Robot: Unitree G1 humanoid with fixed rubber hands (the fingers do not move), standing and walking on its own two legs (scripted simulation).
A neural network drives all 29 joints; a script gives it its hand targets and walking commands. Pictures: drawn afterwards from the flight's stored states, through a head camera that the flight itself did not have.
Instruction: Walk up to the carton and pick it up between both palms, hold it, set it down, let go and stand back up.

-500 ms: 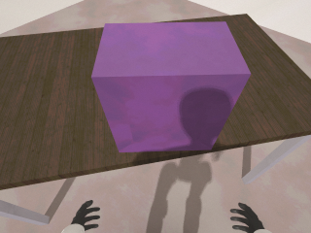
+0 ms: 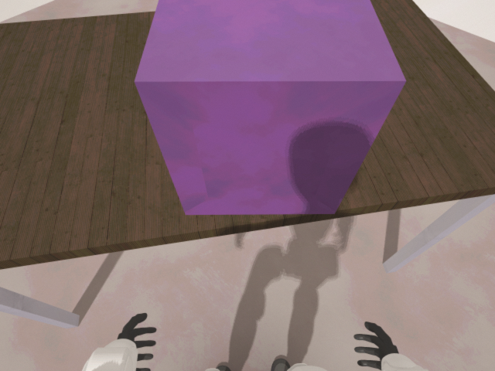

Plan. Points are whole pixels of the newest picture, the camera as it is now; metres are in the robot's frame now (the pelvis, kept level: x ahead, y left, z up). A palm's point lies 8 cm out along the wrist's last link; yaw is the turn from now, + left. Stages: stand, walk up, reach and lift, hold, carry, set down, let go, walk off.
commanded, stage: set down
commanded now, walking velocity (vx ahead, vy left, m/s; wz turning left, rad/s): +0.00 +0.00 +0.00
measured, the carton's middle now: (261, 122) +0.47 +0.00 +0.11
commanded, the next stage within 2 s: let go in 0.08 s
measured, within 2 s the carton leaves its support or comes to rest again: neither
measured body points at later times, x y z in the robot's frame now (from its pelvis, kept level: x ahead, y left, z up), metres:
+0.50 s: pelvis +0.01 -0.02 +0.01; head +0.04 +0.00 +0.46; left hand +0.19 +0.21 -0.08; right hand +0.19 -0.26 -0.08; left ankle +0.02 +0.12 -0.74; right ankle +0.04 -0.09 -0.74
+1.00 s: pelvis +0.02 +0.00 +0.00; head +0.03 +0.02 +0.45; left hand +0.19 +0.23 -0.08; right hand +0.19 -0.23 -0.09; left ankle +0.02 +0.12 -0.74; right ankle +0.04 -0.09 -0.74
